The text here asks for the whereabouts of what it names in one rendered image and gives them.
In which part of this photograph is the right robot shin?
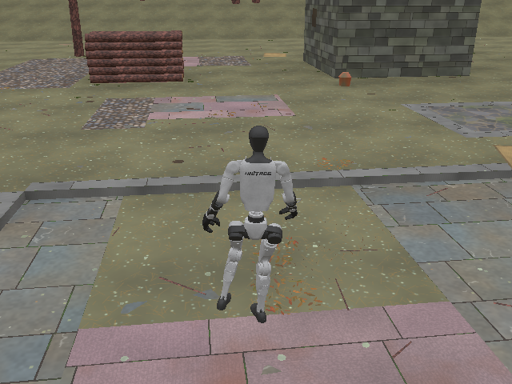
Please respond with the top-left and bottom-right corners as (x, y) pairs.
(256, 262), (271, 313)

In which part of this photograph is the left robot hand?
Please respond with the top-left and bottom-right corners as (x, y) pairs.
(202, 214), (220, 233)

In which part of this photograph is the right robot hand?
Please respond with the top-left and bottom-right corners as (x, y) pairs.
(279, 207), (298, 220)

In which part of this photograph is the robot right upper arm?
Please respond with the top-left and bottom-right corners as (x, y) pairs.
(274, 161), (295, 203)

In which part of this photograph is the left robot shin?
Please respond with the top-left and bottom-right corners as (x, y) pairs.
(220, 247), (238, 300)

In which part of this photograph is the robot shin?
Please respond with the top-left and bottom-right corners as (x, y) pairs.
(256, 262), (271, 313)
(220, 247), (238, 300)

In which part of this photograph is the robot left forearm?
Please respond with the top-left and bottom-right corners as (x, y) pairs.
(206, 191), (223, 219)

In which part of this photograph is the robot left upper arm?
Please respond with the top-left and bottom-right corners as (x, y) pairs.
(216, 160), (242, 204)

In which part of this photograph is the robot right forearm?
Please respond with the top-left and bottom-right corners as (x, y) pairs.
(286, 192), (297, 212)

